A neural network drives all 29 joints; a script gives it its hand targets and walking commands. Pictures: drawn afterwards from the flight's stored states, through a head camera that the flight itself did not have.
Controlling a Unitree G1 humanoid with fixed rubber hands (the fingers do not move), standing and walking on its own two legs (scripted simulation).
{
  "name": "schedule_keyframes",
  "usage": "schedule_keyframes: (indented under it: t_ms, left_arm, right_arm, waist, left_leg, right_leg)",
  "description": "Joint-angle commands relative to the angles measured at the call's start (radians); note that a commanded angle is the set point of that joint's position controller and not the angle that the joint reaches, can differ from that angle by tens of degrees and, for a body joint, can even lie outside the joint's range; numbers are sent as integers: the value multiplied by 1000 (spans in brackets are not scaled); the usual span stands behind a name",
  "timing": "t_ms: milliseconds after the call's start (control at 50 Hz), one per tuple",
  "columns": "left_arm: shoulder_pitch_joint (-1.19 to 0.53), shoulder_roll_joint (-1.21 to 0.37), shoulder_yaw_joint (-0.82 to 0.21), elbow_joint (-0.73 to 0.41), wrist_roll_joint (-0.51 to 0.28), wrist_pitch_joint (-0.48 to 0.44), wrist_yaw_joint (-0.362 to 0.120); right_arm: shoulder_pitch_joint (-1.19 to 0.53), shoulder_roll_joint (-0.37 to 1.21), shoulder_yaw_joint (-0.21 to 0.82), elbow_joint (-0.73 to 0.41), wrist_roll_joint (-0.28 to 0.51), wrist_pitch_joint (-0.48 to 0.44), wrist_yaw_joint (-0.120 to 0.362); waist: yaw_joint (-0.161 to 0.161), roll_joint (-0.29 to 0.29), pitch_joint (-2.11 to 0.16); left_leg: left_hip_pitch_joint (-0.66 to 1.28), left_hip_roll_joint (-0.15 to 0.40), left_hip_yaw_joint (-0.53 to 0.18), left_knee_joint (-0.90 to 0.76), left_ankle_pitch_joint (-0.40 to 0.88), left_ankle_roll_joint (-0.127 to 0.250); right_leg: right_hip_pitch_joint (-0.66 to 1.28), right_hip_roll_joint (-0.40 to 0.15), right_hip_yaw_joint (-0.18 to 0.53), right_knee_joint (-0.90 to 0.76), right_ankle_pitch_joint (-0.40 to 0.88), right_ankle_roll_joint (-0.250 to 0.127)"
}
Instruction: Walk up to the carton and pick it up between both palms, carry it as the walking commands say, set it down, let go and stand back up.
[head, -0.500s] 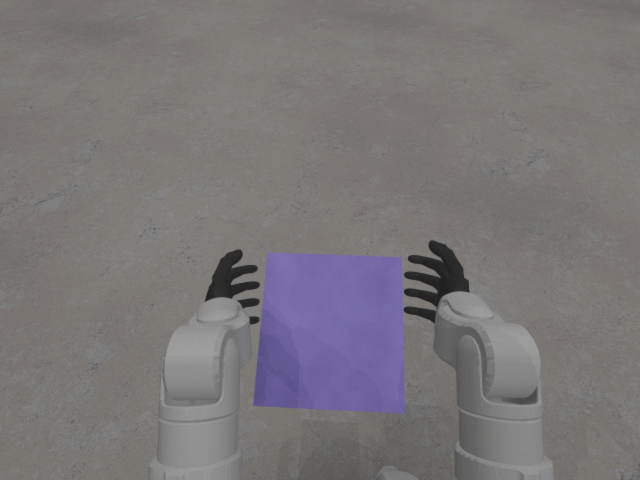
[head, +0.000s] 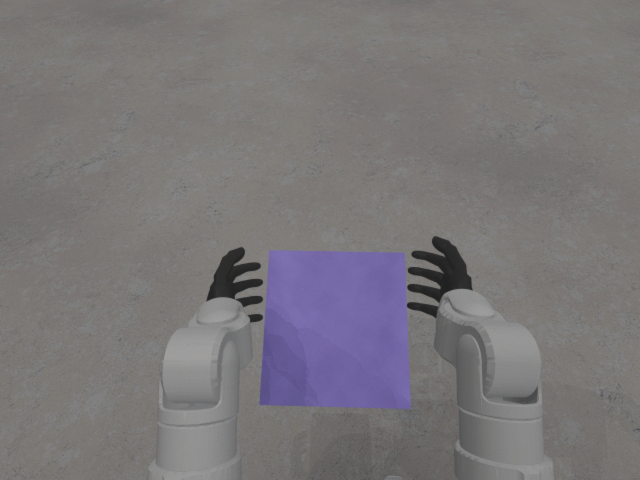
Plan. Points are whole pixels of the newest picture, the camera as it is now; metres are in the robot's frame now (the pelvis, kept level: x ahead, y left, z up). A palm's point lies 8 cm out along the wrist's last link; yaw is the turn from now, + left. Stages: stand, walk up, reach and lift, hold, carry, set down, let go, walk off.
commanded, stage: carry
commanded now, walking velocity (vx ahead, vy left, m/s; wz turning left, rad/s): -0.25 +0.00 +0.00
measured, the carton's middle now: (334, 329) +0.32 -0.01 +0.00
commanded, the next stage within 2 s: none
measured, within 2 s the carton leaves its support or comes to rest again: neither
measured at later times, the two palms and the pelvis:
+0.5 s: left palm out of the picture +0.05 +0.13 +0.09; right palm out of the picture +0.06 -0.13 +0.09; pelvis -0.24 +0.01 +0.00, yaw +1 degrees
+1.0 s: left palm out of the picture -0.14 +0.15 +0.11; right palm out of the picture -0.13 -0.10 +0.11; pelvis -0.42 +0.04 +0.00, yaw +0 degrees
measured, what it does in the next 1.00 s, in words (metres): walks backwards: left foot, then right foot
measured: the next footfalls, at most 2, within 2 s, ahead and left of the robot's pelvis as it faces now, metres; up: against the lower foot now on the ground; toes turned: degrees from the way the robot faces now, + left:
left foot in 0.06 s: -0.04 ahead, +0.14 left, +0.00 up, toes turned +5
right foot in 0.32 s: -0.11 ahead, -0.10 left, +0.00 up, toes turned -3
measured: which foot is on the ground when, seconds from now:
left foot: up 0.00-0.04, down 0.06-0.32, up 0.34-0.56, down 0.58-1.00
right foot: down 0.00-0.08, up 0.10-0.30, down 0.32-0.58, up 0.60-0.78, down 0.80-1.00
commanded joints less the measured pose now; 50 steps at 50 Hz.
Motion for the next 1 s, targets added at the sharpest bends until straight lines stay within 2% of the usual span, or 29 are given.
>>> schedule_keyframes:
  t_ms: [0, 20, 40, 60, 80, 120, 180, 260, 280, 300, 320, 340, 380, 440, 480, 500, 520, 540, 580, 600, 660, 760, 800, 820, 840, 880, 920, 940, 980]
  left_arm:
    - [-206, -975, -408, -84, -277, -49, -191]
    - [-210, -982, -402, -53, -267, -46, -189]
    - [-298, -984, -439, -134, -301, -57, -193]
    - [-338, -1027, -475, -153, -314, -59, -199]
    - [-408, -1034, -496, -157, -321, -50, -203]
    - [-478, -1047, -536, -208, -347, -62, -215]
    - [-450, -1091, -551, -194, -390, -68, -228]
    - [-387, -1049, -555, -138, -408, -36, -229]
    - [-458, -1085, -569, -215, -430, -53, -237]
    - [-408, -1057, -555, -170, -423, -41, -237]
    - [-428, -1057, -552, -174, -431, -50, -243]
    - [-398, -1061, -530, -158, -419, -54, -245]
    - [-356, -1052, -497, -127, -381, -46, -247]
    - [-380, -1021, -451, -209, -332, -68, -230]
    - [-329, -1025, -460, -175, -315, -63, -217]
    - [-367, -993, -451, -246, -322, -73, -211]
    - [-348, -1003, -458, -201, -312, -70, -200]
    - [-302, -989, -436, -153, -292, -56, -200]
    - [-264, -999, -471, -113, -291, -42, -201]
    - [-359, -1002, -495, -191, -315, -52, -202]
    - [-466, -1078, -551, -209, -365, -55, -221]
    - [-482, -1057, -563, -159, -420, -16, -227]
    - [-434, -1018, -514, -87, -396, -6, -229]
    - [-483, -1065, -519, -84, -393, -20, -232]
    - [-456, -1070, -483, -83, -382, -26, -230]
    - [-448, -1082, -473, -76, -371, -20, -229]
    - [-454, -1068, -465, -65, -351, -9, -221]
    - [-451, -1076, -435, -54, -330, -11, -214]
    - [-375, -1030, -416, -8, -299, -17, -204]
  right_arm:
    - [-265, 1059, 576, -17, 326, 25, 225]
    - [-284, 1061, 581, -7, 327, 34, 233]
    - [-290, 1081, 575, 3, 337, 23, 244]
    - [-330, 1084, 571, -34, 333, 6, 253]
    - [-300, 1098, 539, 11, 311, 11, 256]
    - [-299, 1115, 545, 0, 303, 5, 262]
    - [-348, 1072, 519, -111, 287, -24, 243]
    - [-162, 1018, 444, 22, 203, -5, 213]
    - [-244, 1048, 462, -55, 224, -18, 216]
    - [-142, 1038, 454, 19, 211, -4, 207]
    - [-204, 1040, 464, -40, 220, -11, 207]
    - [-250, 1044, 501, -71, 243, -7, 208]
    - [-330, 1060, 541, -88, 275, -4, 210]
    - [-427, 1105, 627, -152, 357, -5, 233]
    - [-346, 1072, 590, -123, 339, -2, 239]
    - [-315, 1097, 607, -92, 343, 10, 241]
    - [-284, 1096, 594, -54, 345, 10, 244]
    - [-341, 1102, 600, -64, 360, 17, 250]
    - [-281, 1055, 564, -32, 329, 15, 258]
    - [-295, 1088, 573, -51, 337, 10, 258]
    - [-387, 1073, 549, -123, 318, -3, 260]
    - [-227, 1040, 442, 50, 225, 27, 227]
    - [-226, 1006, 432, 59, 216, 25, 213]
    - [-315, 1028, 470, -5, 230, 25, 220]
    - [-382, 1045, 502, -35, 263, 27, 215]
    - [-387, 1070, 503, -13, 271, 27, 221]
    - [-372, 1062, 492, 20, 271, 39, 224]
    - [-431, 1100, 516, 16, 298, 46, 234]
    - [-375, 1033, 502, 29, 293, 46, 241]
  waist:
    - [56, -253, -497]
    - [49, -211, -503]
    - [47, -34, -513]
    - [46, 179, -436]
    - [36, 362, -378]
    - [31, 250, -368]
    - [37, 159, -432]
    - [49, 248, -458]
    - [56, 177, -470]
    - [49, 92, -448]
    - [45, -152, -469]
    - [46, -414, -456]
    - [51, -191, -402]
    - [54, -203, -382]
    - [59, -156, -464]
    - [50, -252, -459]
    - [43, -152, -464]
    - [51, -140, -491]
    - [43, 194, -387]
    - [34, 188, -362]
    - [43, 207, -324]
    - [49, 218, -357]
    - [52, 36, -348]
    - [36, -166, -294]
    - [34, -295, -301]
    - [24, -128, -325]
    - [24, -77, -303]
    - [33, -54, -330]
    - [42, 69, -310]
  left_leg:
    - [110, -18, 53, -343, 83, 11]
    - [225, 22, 46, -458, 182, 18]
    - [340, 118, -72, -509, 220, 42]
    - [368, 299, -248, -409, 700, 93]
    - [241, 344, -264, -437, 780, 166]
    - [264, 369, -274, -413, 988, 243]
    - [342, 308, -207, -346, 1029, 216]
    - [356, 265, -166, -280, 1042, 182]
    - [326, 241, -147, -254, 956, 161]
    - [187, 184, -98, -187, 623, 102]
    - [16, 95, -51, -102, 354, 46]
    - [-16, 38, -18, 50, -114, 33]
    - [9, -8, -48, 259, -99, 36]
    - [-38, -1, -13, 72, -32, 29]
    - [68, -17, 30, -98, 12, 28]
    - [90, -9, 27, -193, 31, 29]
    - [171, -32, 83, -396, 102, 37]
    - [290, 11, 21, -435, 123, 53]
    - [261, 327, -342, -566, 79, 157]
    - [132, 342, -330, -575, 197, 187]
    - [0, 300, -224, -589, 73, 171]
    - [134, 211, -140, -485, 105, 124]
    - [28, 145, -117, -339, 29, 73]
    - [1, 78, -58, -305, 55, 21]
    - [94, 57, -26, -179, 74, 25]
    - [270, 36, 11, -153, 149, 42]
    - [258, 25, 38, -314, 192, 43]
    - [244, 35, -18, -359, 135, 72]
    - [43, 210, -264, -621, -219, 107]
  right_leg:
    - [450, -218, 221, -135, 618, -40]
    - [378, -206, 213, -140, 559, -12]
    - [261, -158, 160, -85, 316, 19]
    - [79, -58, 16, 0, 178, 88]
    - [39, -7, 1, 172, -201, 84]
    - [-31, 17, 75, 435, -344, 68]
    - [-55, 39, 72, 408, -346, 68]
    - [87, 30, 35, -17, -215, 63]
    - [161, 6, 55, -152, -78, 74]
    - [251, -98, 196, -200, 131, 67]
    - [359, -286, 398, -137, 519, -32]
    - [328, -350, 423, -149, 684, -106]
    - [187, -318, 356, -223, 455, -105]
    - [280, -212, 233, -231, 326, -55]
    - [294, -214, 196, -220, 285, -48]
    - [316, -195, 182, -208, 292, -28]
    - [306, -186, 190, -188, 291, -27]
    - [221, -151, 172, -210, -8, 18]
    - [25, -24, 29, -10, -174, 102]
    - [103, -1, 33, 176, -226, 85]
    - [109, 21, 47, 390, -210, 86]
    - [160, 18, 28, -53, -183, 73]
    - [248, -89, 219, -253, -275, 62]
    - [150, -222, 378, -319, -363, 12]
    - [49, -238, 396, -382, -426, -14]
    - [-73, -178, 228, -351, -390, 7]
    - [-12, -95, 117, -274, -337, 23]
    - [-10, -61, 102, -244, -366, 39]
    - [106, 25, 25, -34, -293, 76]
